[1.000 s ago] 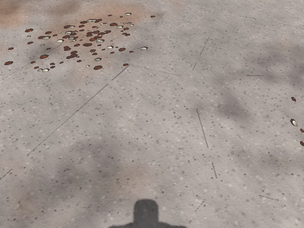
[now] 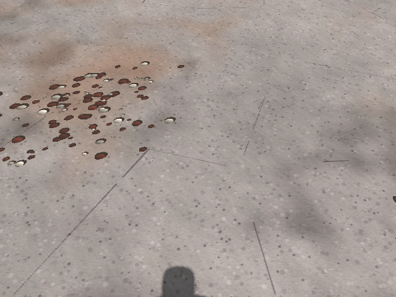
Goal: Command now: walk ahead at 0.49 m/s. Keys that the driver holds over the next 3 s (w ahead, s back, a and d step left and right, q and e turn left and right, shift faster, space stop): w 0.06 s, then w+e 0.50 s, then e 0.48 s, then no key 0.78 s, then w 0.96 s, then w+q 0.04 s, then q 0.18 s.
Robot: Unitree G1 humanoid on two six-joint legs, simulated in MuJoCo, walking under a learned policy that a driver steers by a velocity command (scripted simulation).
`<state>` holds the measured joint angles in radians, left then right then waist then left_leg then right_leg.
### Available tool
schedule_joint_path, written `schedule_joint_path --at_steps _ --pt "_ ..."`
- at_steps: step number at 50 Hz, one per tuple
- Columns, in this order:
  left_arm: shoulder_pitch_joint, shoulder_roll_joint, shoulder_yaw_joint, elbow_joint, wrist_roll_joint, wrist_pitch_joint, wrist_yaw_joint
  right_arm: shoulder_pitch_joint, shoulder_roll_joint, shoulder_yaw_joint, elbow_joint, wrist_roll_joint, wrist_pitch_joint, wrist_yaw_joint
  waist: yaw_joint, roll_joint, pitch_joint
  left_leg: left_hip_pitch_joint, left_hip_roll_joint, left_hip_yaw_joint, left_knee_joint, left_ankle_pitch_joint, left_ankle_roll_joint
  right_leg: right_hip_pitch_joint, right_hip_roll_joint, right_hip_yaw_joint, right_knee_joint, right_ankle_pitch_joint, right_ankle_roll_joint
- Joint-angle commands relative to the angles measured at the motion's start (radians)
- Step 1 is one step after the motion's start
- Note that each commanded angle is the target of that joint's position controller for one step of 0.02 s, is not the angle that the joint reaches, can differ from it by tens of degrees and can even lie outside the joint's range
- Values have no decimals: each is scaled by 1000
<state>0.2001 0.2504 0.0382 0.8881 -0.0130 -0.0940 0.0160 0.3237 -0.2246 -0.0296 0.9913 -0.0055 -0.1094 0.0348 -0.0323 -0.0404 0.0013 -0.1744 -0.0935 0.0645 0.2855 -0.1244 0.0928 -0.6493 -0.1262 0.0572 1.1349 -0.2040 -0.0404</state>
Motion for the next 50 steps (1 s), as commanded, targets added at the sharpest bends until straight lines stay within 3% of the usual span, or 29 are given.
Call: schedule_joint_path --at_steps 1,6,11,13,14,15,16,17,18,19,20,21,23,25,27,30,32,36,38,39,40,41,42,43,44,45,47,48,50 --pt "33 43 12 -42 12 5 7 -38 -132 -21 -55 2 -17 -20 46 78 53 -93 283 -217 -204 65 172 -32 -43 3 -143 152 28" --pt "-140 26 3 -86 -2 -3 -12 47 -171 -29 -33 15 -4 -36 -20 86 51 34 280 -135 -188 77 119 -10 5 -45 -448 316 30" --pt "-247 38 0 -149 -15 -3 -48 99 -172 -36 4 15 15 -38 -48 86 84 238 358 -100 -122 95 95 -78 24 -39 -538 191 -18" --pt "-234 51 4 -166 -13 -6 -62 74 -189 -42 -2 16 26 -41 -26 99 70 278 371 -72 -53 217 74 -31 50 -67 -556 96 -52" --pt "-184 69 13 -162 -11 -8 -66 48 -201 -45 -12 16 32 -42 8 112 34 270 362 -44 25 394 58 67 83 -102 -569 68 -72" --pt "-61 100 35 -131 -8 -7 -67 24 -198 -43 -24 13 40 -45 75 105 -41 238 326 4 186 577 33 244 132 -140 -594 86 -95" --pt "126 169 70 -80 -11 -5 -61 20 -176 -33 -47 0 44 -51 145 66 -144 104 272 56 437 584 -7 509 129 -82 -598 114 -133" --pt "265 302 105 -69 0 0 -52 88 -91 1 -92 -13 22 -42 143 -152 -282 -333 131 85 864 227 -84 920 -124 390 -640 11 -297" --pt "280 260 90 -67 -6 -1 -53 90 -74 12 -87 -10 -19 -30 130 -213 -369 -557 28 -89 1052 -399 -85 1059 -234 759 -833 -48 -365" --pt "248 192 70 -73 0 -3 -51 4 -166 -13 -117 27 -50 -18 136 -161 -268 -658 97 -169 1111 -354 -51 998 -199 652 -839 -47 -302" --pt "163 158 60 -99 2 -2 -48 -70 -179 -14 -143 38 -62 -18 114 -81 -172 -657 144 -153 1069 -264 -34 857 -159 499 -838 42 -265" --pt "87 131 51 -124 6 1 -50 -101 -174 -18 -147 21 -62 -26 76 22 -108 -605 181 -144 986 -198 -36 701 -120 390 -858 146 -244" --pt "25 98 40 -152 15 1 -51 -87 -162 -30 -158 3 -33 -34 14 10 -74 -474 217 -149 865 -148 -53 531 -62 299 -907 252 -227" --pt "45 125 48 -151 7 -3 -43 -85 -135 -31 -170 -7 -11 -39 0 1 -55 -449 204 -128 790 -108 -86 461 -36 242 -929 325 -240" --pt "90 153 57 -143 0 -3 -27 -164 -129 -32 -205 -13 -2 -46 16 1 -22 -484 188 -119 657 -14 -117 440 -20 211 -943 350 -239" --pt "139 159 60 -132 -2 10 -7 -289 -105 -26 -248 -11 -5 -46 50 -27 7 -441 132 -106 413 147 -125 411 34 158 -901 431 -186" --pt "169 165 63 -125 -3 22 0 -340 -93 -23 -273 -8 -8 -42 70 -55 -9 -363 83 -86 305 232 -118 397 56 148 -854 474 -141" --pt "181 158 66 -125 -11 49 19 -374 -130 -33 -308 -3 -4 -34 68 -70 -33 -318 54 -135 199 207 -103 486 28 262 -743 415 -107" --pt "133 156 69 -155 -5 60 32 -313 -164 -44 -297 -6 -13 -32 33 -85 -59 -262 64 -154 157 159 -80 536 23 323 -651 428 -94" --pt "94 145 65 -177 -5 64 32 -241 -175 -50 -280 -13 -21 -35 -7 -75 -94 -159 79 -137 86 234 -60 530 66 312 -559 431 -69" --pt "79 101 50 -210 6 62 27 -140 -219 -59 -270 -34 -25 -41 -38 -1 -217 88 205 -216 127 480 -6 432 133 269 -356 294 -31" --pt "253 26 32 -200 16 59 21 -99 -250 -58 -280 -50 -12 -50 32 245 -335 411 468 -464 216 931 138 169 277 167 -78 -423 29" --pt "388 104 33 -194 -7 58 13 -69 -236 -64 -276 -16 9 -44 51 365 -463 491 613 -699 192 725 252 48 237 145 129 -553 48" --pt "324 185 57 -177 -17 74 16 -133 -169 -50 -313 -6 22 -46 31 216 -369 387 545 -631 146 490 220 -8 183 141 216 -456 83" --pt "214 209 67 -198 -14 94 21 -180 -131 -37 -325 -3 38 -52 17 133 -258 268 476 -493 116 349 167 -34 154 88 218 -371 105" --pt "170 202 72 -207 -9 116 27 -222 -120 -29 -328 -6 52 -54 29 105 -183 143 420 -411 80 261 145 -16 125 68 197 -322 120" --pt "166 145 64 -224 -8 140 29 -262 -148 -35 -316 -23 66 -56 59 155 -87 -68 337 -269 1 170 128 83 102 14 116 -257 120" --pt "171 117 58 -231 -9 142 30 -263 -154 -39 -311 -27 66 -56 62 173 -78 -93 320 -222 -20 174 134 108 105 -9 72 -242 119" --pt "144 99 53 -253 -4 139 31 -250 -167 -47 -301 -22 65 -60 52 172 -97 -70 348 -188 -33 230 164 115 89 -21 -9 -219 116"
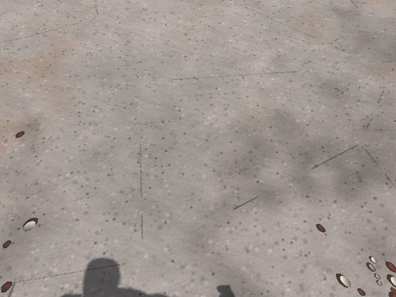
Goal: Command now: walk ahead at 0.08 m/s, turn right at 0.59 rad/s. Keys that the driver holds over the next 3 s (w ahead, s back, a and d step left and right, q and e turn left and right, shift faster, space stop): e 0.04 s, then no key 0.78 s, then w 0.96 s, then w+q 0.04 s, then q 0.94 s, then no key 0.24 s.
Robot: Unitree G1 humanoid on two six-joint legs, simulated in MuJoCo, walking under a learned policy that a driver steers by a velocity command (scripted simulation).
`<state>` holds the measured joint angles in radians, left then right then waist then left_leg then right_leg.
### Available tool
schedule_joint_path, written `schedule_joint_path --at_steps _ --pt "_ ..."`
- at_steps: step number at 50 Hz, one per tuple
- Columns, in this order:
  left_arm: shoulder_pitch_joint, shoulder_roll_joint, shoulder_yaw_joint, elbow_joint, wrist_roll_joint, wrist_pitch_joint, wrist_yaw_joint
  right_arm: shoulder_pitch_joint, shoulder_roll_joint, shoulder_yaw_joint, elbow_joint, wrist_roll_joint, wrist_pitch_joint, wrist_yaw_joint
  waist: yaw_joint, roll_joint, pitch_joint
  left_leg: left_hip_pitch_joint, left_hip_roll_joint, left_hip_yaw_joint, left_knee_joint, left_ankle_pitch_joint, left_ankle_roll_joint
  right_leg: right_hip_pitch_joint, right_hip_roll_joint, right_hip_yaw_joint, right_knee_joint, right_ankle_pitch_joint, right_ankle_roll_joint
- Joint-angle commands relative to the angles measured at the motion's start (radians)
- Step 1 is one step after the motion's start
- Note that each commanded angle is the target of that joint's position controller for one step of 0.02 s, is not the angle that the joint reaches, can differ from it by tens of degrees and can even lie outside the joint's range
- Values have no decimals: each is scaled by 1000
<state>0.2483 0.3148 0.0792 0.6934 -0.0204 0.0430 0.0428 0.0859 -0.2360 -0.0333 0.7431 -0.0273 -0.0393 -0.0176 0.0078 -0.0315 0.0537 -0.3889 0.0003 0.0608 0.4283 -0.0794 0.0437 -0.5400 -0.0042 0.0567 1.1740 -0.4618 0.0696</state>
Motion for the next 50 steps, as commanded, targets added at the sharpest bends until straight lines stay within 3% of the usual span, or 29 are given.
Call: schedule_joint_path --at_steps 1,4,8,10,11,12,13,14,15,16,17,18,20,22,24,26,27,28,29,30,31,32,35,41,42,44,46,48,50 --pt "76 33 10 -72 7 1 3 -7 -164 -48 -49 4 -4 -11 6 157 -166 167 276 -180 -179 195 225 6 -47 -19 -86 55 4" --pt "32 31 4 -94 12 0 -8 -17 -184 -55 -44 13 9 -14 -3 151 -187 155 291 -144 -191 119 229 85 -61 -30 -218 105 -16" --pt "12 42 2 -102 17 2 -25 -1 -207 -60 -22 32 24 -1 -13 172 -164 149 292 -127 -178 -5 211 186 -31 -68 -404 113 -55" --pt "51 34 2 -84 21 -2 -35 -8 -203 -54 -8 47 33 3 19 165 -160 134 278 -109 -119 -28 173 293 -4 -100 -605 204 -91" --pt "72 44 7 -72 25 -3 -38 19 -182 -47 8 54 36 5 25 158 -158 101 253 -91 -74 -52 130 368 14 -104 -700 239 -116" --pt "82 77 14 -79 31 -2 -36 61 -138 -34 25 49 35 11 19 89 -154 30 202 -43 20 -144 45 451 -58 4 -799 314 -155" --pt "60 162 25 -107 37 1 -22 88 -61 -8 3 -1 29 27 -39 -191 -166 -143 79 77 281 -426 -64 538 -303 296 -823 550 -236" --pt "33 179 27 -118 61 -14 -28 14 -129 -35 -16 9 28 11 17 -224 -120 -183 39 -21 418 -532 -81 338 -388 369 -888 493 -366" --pt "-13 142 16 -120 70 -36 -33 -6 -180 -52 -11 26 36 2 7 -155 -87 -161 54 -67 517 -473 -79 294 -324 301 -905 435 -352" --pt "-64 108 7 -111 60 -54 -36 30 -172 -56 11 32 46 -2 -23 -141 -79 -156 56 -80 546 -403 -79 286 -267 227 -897 427 -304" --pt "-92 83 -1 -110 50 -66 -37 66 -162 -59 45 25 55 -8 -33 -119 -93 -140 59 -84 571 -356 -88 296 -232 179 -886 449 -272" --pt "-116 65 -9 -104 42 -72 -35 88 -159 -61 58 17 61 -11 -45 -115 -94 -120 62 -90 589 -314 -100 292 -218 148 -876 527 -265" --pt "-119 27 -22 -89 43 -75 -32 100 -130 -54 68 25 58 -9 -53 -101 -117 -68 62 -89 543 -278 -114 310 -190 101 -852 620 -264" --pt "-104 27 -20 -73 39 -71 -30 62 -98 -38 60 29 54 -7 -25 -108 -120 -27 63 -78 394 -282 -117 350 -179 91 -826 620 -266" --pt "-73 43 -15 -50 38 -62 -28 35 -98 -31 51 30 52 -5 3 -113 -128 12 53 -66 291 -324 -116 384 -200 131 -808 604 -288" --pt "-85 37 -17 -34 29 -57 -27 62 -101 -28 63 33 49 -2 -11 -105 -125 82 44 -54 130 -250 -103 380 -198 155 -791 558 -284" --pt "-85 30 -20 -22 20 -56 -28 87 -98 -24 75 26 45 1 -32 -87 -117 155 41 -53 -12 -95 -89 355 -180 147 -781 525 -255" --pt "-59 22 -23 -8 21 -62 -29 106 -123 -25 85 12 42 2 -29 -58 -130 237 66 -91 -42 31 -73 326 -153 143 -776 472 -214" --pt "-33 12 -26 -2 37 -71 -34 128 -179 -34 88 5 42 -2 0 20 -142 299 129 -144 -10 205 -50 284 -98 101 -741 380 -173" --pt "-4 13 -19 0 41 -76 -37 112 -211 -48 113 25 42 1 39 139 -126 235 117 -119 36 81 -12 293 -33 29 -761 316 -137" --pt "-67 31 -18 5 47 -74 -34 92 -150 -36 108 31 38 7 -7 118 -101 163 98 -120 8 -37 -5 335 -18 7 -733 297 -112" --pt "-101 27 -14 0 39 -69 -30 82 -123 -27 115 22 33 7 -10 110 -88 132 95 -122 -11 -89 -15 345 -18 1 -721 296 -111" --pt "-94 4 -13 16 37 -49 -19 77 -111 -20 133 16 18 -1 -9 100 -63 114 80 -109 -19 -122 -36 343 -24 7 -723 316 -119" --pt "-69 -5 -5 74 33 -51 -16 90 -107 -13 172 20 18 -13 -17 51 -38 116 68 -105 -18 -165 -34 329 -22 3 -736 296 -108" --pt "-48 -4 -3 91 31 -50 -15 111 -108 -14 187 22 20 -15 -19 46 -57 121 56 -95 -19 -272 -26 332 -8 -11 -734 179 -111" --pt "-29 19 9 105 18 -50 -10 126 -135 -25 192 36 24 -19 -18 49 0 69 50 -107 -14 -558 14 250 13 -22 -717 -142 -132" --pt "-24 7 7 106 8 -72 -10 140 -135 -26 186 46 7 -20 -24 56 62 40 86 -170 -37 -679 53 171 -3 2 -708 -229 -153" --pt "-36 -6 7 108 2 -105 -18 179 -149 -34 198 53 -17 -16 -35 98 60 95 152 -272 -79 -681 97 124 -4 -11 -647 -131 -150" --pt "-48 -34 4 108 -5 -128 -30 206 -178 -46 210 55 -28 -8 -31 187 41 149 257 -426 -180 -698 154 110 23 -81 -534 21 -141"
Over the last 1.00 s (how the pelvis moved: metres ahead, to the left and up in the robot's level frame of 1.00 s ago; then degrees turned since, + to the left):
0.48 -0.10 -0.01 -28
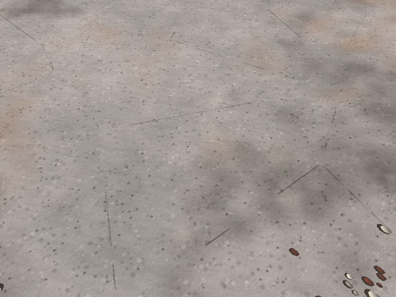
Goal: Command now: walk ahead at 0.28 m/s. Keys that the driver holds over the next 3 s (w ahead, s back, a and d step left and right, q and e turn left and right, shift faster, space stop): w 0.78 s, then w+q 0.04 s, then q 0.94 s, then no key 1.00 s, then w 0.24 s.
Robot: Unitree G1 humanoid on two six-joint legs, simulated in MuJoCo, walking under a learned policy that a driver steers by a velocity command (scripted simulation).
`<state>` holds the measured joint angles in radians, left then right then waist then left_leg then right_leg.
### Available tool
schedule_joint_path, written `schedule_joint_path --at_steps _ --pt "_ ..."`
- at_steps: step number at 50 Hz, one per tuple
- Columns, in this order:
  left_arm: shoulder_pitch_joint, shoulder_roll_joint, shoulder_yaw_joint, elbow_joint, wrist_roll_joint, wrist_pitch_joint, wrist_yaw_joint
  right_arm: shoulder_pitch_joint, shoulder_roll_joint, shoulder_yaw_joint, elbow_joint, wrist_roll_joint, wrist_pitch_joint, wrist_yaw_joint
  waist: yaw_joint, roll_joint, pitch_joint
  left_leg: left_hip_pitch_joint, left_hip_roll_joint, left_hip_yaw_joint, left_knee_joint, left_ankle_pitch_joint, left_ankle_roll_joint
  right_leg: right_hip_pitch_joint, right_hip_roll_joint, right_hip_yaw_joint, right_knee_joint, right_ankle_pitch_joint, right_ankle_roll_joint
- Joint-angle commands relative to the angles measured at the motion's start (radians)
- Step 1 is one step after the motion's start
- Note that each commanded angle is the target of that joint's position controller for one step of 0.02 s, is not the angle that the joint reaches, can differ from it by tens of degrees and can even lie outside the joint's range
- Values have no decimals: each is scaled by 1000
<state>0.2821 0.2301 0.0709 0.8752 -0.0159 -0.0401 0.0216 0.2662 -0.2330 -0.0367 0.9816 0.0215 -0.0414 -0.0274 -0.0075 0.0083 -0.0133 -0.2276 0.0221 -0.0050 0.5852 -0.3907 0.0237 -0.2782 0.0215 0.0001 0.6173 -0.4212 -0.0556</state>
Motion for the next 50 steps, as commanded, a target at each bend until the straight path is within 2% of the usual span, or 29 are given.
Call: schedule_joint_path --at_steps 1,3,4,5,6,7,8,9,10,12,16,18,21,23,24,25,26,27,28,29,30,31,32,35,37,40,45,48,50 --pt "-70 48 12 -68 -13 -51 -14 6 -184 -44 -35 9 -27 4 -1 168 117 -31 267 -399 -367 -372 192 -124 -8 -31 30 16 -27" --pt "27 48 15 -27 -19 -58 -17 -77 -167 -38 -64 16 -25 12 64 154 126 -157 219 -316 -330 -293 157 68 -11 -24 -96 17 -61" --pt "111 85 28 11 -14 -61 -15 -136 -128 -27 -91 19 -27 15 98 70 128 -235 135 -194 -219 -184 103 170 -47 55 -175 -3 -77" --pt "222 148 48 49 -15 -66 -11 -177 -78 -13 -117 14 -42 16 125 -119 109 -374 14 -17 66 -17 27 320 -164 295 -302 -64 -136" --pt "309 229 67 57 -6 -73 -23 -195 -91 -16 -151 9 -64 13 153 -295 77 -558 -51 28 344 -48 2 469 -353 629 -416 39 -241" --pt "287 168 43 50 14 -81 -29 -191 -128 -27 -150 13 -76 18 121 -202 74 -665 -18 -50 531 -144 20 499 -394 672 -397 144 -265" --pt "247 129 30 37 19 -86 -31 -154 -121 -25 -139 24 -82 28 84 -129 69 -712 21 -79 607 -84 49 517 -379 594 -379 196 -242" --pt "213 118 22 26 17 -84 -33 -146 -109 -23 -130 24 -83 36 66 -81 63 -727 55 -69 616 -8 66 509 -354 500 -389 242 -212" --pt "187 104 13 22 11 -76 -35 -164 -106 -24 -131 17 -81 42 56 -54 78 -720 81 -59 576 54 68 481 -330 415 -409 332 -184" --pt "191 68 -3 32 11 -58 -30 -186 -81 -22 -135 7 -72 57 49 -85 79 -640 97 -20 474 140 48 415 -268 273 -444 456 -143" --pt "195 117 0 39 12 -45 -5 -335 -24 4 -189 -6 -60 70 72 -81 120 -475 44 51 156 335 -8 238 -198 117 -501 454 -128" --pt "219 148 7 52 8 -50 -1 -382 -40 5 -208 1 -56 70 80 -108 130 -370 16 66 49 402 -14 185 -208 100 -533 406 -128" --pt "211 151 13 73 -8 -55 -2 -404 -89 -5 -232 8 -53 72 55 -118 153 -347 22 29 -29 414 24 254 -261 94 -521 442 -111" --pt "187 165 20 75 -5 -47 -3 -354 -125 -22 -227 5 -58 74 11 -123 104 -269 0 39 -47 370 58 326 -278 72 -426 671 -87" --pt "174 174 23 73 1 -39 -3 -277 -150 -37 -208 4 -57 71 -33 -136 42 -160 -30 62 -38 339 78 339 -265 50 -319 856 -71" --pt "166 163 19 71 8 -30 -2 -113 -183 -60 -157 7 -53 65 -110 -130 -54 44 -60 84 -37 323 103 294 -223 16 -128 962 -47" --pt "165 139 7 52 20 -25 -2 71 -234 -80 -115 0 -48 55 -177 -64 -175 343 73 -71 -13 270 152 84 -178 -6 163 759 -14" --pt "296 -15 -34 41 12 -42 -12 168 -317 -94 -88 -21 -45 58 -104 238 -339 642 336 -594 -167 -40 314 -274 15 2 570 105 53" --pt "259 45 -23 56 -9 -69 -17 136 -236 -70 -90 -11 -47 63 -119 235 -345 609 350 -811 -339 -184 309 -384 17 145 728 -116 34" --pt "159 118 -2 21 -36 -84 -21 35 -186 -55 -103 -6 -53 64 -97 180 -166 466 330 -662 -350 -168 258 -481 -41 125 776 -55 14" --pt "85 137 0 1 -34 -90 -14 -50 -158 -46 -124 -9 -58 65 -65 80 -85 303 296 -522 -363 -57 229 -450 -99 100 737 42 -2" --pt "55 136 7 -4 -17 -87 -4 -109 -136 -40 -130 -22 -65 68 -28 35 -33 157 258 -413 -383 64 210 -396 -140 87 672 114 -3" --pt "73 124 13 2 -5 -73 1 -139 -109 -32 -130 -35 -72 71 12 53 -24 69 216 -331 -407 134 194 -323 -173 99 623 156 -8" --pt "85 81 10 2 0 -40 5 -110 -112 -31 -101 -28 -80 68 41 68 10 -31 186 -225 -473 199 216 -290 -193 83 536 198 8" --pt "-1 96 14 -29 9 -34 8 -69 -144 -37 -85 -28 -81 54 28 41 47 -19 188 -197 -499 238 226 -375 -200 78 436 287 31" --pt "-119 94 13 -64 18 -43 2 2 -158 -37 -67 -21 -71 35 -6 23 65 39 172 -156 -500 315 208 -439 -189 65 248 452 53" --pt "-297 60 -9 -115 19 -66 -21 107 -173 -34 -39 -12 -42 20 -60 30 80 63 119 -84 -405 578 162 -304 -86 7 -42 573 69" --pt "-336 93 -5 -141 14 -71 -33 132 -183 -40 -39 -5 -14 11 -58 66 50 160 139 -136 -275 655 147 -273 -47 30 -122 512 61" --pt "-269 141 9 -129 21 -75 -32 99 -193 -49 -59 -1 -4 2 -13 96 6 198 147 -188 -173 688 118 -186 -35 47 -177 463 36"
Over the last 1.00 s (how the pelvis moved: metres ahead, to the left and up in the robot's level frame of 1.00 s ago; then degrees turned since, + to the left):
0.03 -0.03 0.00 -7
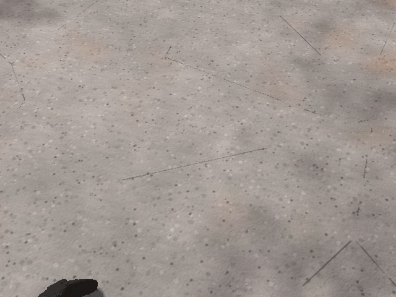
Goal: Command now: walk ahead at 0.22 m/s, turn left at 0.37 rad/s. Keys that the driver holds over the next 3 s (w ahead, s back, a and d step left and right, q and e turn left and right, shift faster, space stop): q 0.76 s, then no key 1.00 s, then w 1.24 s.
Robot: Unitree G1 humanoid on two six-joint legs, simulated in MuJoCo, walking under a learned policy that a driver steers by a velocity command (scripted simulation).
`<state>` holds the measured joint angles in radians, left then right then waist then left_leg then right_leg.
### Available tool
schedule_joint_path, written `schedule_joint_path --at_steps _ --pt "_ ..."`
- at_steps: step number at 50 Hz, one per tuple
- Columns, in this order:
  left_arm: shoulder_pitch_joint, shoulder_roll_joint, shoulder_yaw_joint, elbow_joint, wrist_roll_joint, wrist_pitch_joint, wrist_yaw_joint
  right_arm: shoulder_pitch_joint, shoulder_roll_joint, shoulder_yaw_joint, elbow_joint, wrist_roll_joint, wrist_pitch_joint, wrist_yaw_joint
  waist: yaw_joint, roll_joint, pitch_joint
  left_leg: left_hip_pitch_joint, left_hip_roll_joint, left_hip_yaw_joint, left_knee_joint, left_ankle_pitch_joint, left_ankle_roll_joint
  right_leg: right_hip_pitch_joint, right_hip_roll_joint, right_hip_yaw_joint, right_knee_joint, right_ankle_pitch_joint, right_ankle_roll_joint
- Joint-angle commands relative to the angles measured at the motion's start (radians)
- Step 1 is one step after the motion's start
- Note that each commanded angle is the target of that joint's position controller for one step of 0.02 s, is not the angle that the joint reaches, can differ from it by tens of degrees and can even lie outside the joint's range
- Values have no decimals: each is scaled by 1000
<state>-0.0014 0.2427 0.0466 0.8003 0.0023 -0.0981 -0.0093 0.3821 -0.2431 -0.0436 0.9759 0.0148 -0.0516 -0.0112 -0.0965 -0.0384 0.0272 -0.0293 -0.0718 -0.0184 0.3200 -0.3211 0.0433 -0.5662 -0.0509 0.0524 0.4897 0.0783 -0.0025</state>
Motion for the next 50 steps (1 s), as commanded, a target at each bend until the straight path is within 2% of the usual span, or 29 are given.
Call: schedule_joint_path --at_steps 1,2,3,4,5,6,7,9,11,16,19,21,22,23,24,25,26,28,29,31,36,39,43,45,46,47,48,49,50 --pt "110 157 45 -25 9 -23 5 -51 -176 -42 -72 7 9 -16 127 136 -86 -19 201 -165 194 643 70 238 39 -22 -108 39 -41" --pt "227 218 58 -8 29 -29 14 -62 -139 -30 -108 -5 5 -15 164 70 -218 -140 135 -135 396 486 31 499 -78 50 -49 343 -95" --pt "290 274 63 -12 47 -15 26 54 -37 -5 -118 -21 -3 -10 129 -171 -369 -466 -8 -53 734 -172 -37 873 -359 288 63 808 -227" --pt "299 226 49 -33 27 4 19 170 -72 -2 -105 -1 -6 -4 124 -254 -542 -553 -13 -121 946 -468 -54 950 -471 453 48 730 -335" --pt "238 176 40 -54 12 21 18 114 -164 -31 -109 24 6 -7 131 -150 -469 -617 48 -117 1020 -374 -70 841 -419 400 -26 443 -319" --pt "173 135 28 -64 6 33 28 13 -175 -41 -133 28 25 -15 129 -82 -328 -662 87 -65 1006 -291 -88 704 -348 291 -73 249 -269" --pt "118 113 19 -60 5 41 33 -23 -161 -47 -142 21 49 -24 107 -55 -225 -650 119 -52 969 -234 -106 555 -298 211 -120 120 -243" --pt "48 125 22 -52 26 51 34 -10 -118 -48 -157 11 93 -34 62 -104 -125 -513 132 -14 881 -162 -118 302 -235 85 -213 -40 -219" --pt "30 141 31 -45 33 48 37 -11 -91 -47 -182 3 104 -35 51 -107 -109 -457 134 12 797 -118 -112 242 -235 21 -252 -49 -235" --pt "7 181 46 -33 12 60 51 -97 -108 -49 -243 -2 107 -10 64 -91 -148 -364 152 32 565 8 -74 283 -276 -54 -261 -76 -237" --pt "20 204 54 -18 -5 76 47 -130 -131 -59 -272 -3 115 8 70 -95 -133 -321 140 60 453 1 -42 324 -297 -72 -232 -148 -205" --pt "17 205 56 -7 -21 89 46 -101 -131 -67 -267 -6 115 16 44 -77 -127 -229 107 97 291 73 -2 318 -275 -110 -157 -226 -149" --pt "55 178 51 10 -24 96 44 -71 -152 -79 -258 -13 115 12 40 -35 -120 -160 88 79 211 121 30 277 -237 -143 -74 -300 -95" --pt "96 128 41 20 -10 104 36 -46 -231 -101 -264 -16 112 -2 56 171 -80 -86 223 -143 51 304 98 140 -133 -245 165 -440 0" --pt "59 106 34 -36 23 102 36 -74 -338 -113 -308 -23 108 -15 84 397 -39 -39 441 -486 0 486 269 -140 25 -238 432 -741 84" --pt "-38 142 46 -58 20 96 42 -56 -312 -107 -314 -54 81 -7 21 278 -92 -108 444 -508 -32 423 327 -144 41 -56 602 -747 67" --pt "-26 156 54 -57 -2 97 45 -103 -292 -100 -319 -53 59 -5 58 222 -84 -116 394 -420 -33 365 277 -155 26 -16 643 -648 45" --pt "32 177 67 -14 7 101 61 -211 -228 -83 -344 -11 48 -13 103 161 -89 -123 322 -318 -10 319 175 -145 5 4 629 -499 38" --pt "43 175 70 -10 13 100 62 -223 -210 -74 -350 -9 50 -19 113 166 -101 -146 301 -293 -2 370 168 -107 14 0 647 -459 43" --pt "55 157 68 -13 5 93 57 -201 -198 -68 -356 -14 53 -26 114 153 -132 -123 280 -278 9 427 174 -78 34 3 632 -409 52" --pt "10 126 51 -36 -3 85 48 -166 -227 -80 -367 -6 64 -39 80 176 -120 -71 263 -328 29 360 180 -41 56 25 370 -385 78" --pt "25 138 49 -35 -8 80 36 -181 -235 -82 -381 -12 73 -33 76 191 -118 -113 263 -366 39 353 193 49 67 24 279 -410 80" --pt "56 146 47 -32 -13 71 20 -198 -215 -69 -386 -13 81 -22 70 196 -136 -114 260 -405 90 477 189 162 65 5 166 -433 61" --pt "99 136 43 -23 -10 63 9 -224 -202 -60 -389 -4 87 -23 104 183 -136 -127 228 -400 130 481 155 264 67 -15 -21 -311 33" --pt "123 147 44 -17 -1 60 6 -217 -192 -55 -386 -1 88 -25 116 161 -133 -164 198 -388 147 408 115 350 41 -3 -128 -173 11" --pt "142 200 53 -22 18 60 8 -189 -159 -44 -387 -15 84 -27 99 62 -148 -244 135 -327 234 245 60 451 -85 105 -147 -42 -33" --pt "106 268 63 -28 27 68 15 -134 -130 -37 -393 -22 73 -22 30 -153 -121 -381 -14 -176 350 -74 2 494 -230 268 -138 181 -149" --pt "107 202 46 -29 36 65 16 -181 -179 -49 -401 -30 66 -22 76 -204 -118 -413 -5 -133 476 -277 -47 432 -332 376 -169 165 -281" --pt "101 185 40 -37 31 61 17 -202 -233 -69 -393 -19 66 -24 98 -148 -97 -437 10 -140 620 -293 -71 431 -317 363 -176 135 -301"
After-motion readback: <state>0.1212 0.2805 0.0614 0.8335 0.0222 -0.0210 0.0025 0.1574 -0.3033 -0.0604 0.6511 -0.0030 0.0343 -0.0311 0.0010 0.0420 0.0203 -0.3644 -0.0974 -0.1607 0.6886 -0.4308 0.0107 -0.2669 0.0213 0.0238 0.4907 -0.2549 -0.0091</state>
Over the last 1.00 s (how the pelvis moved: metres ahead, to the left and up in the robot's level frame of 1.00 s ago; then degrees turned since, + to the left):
0.46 0.04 0.01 4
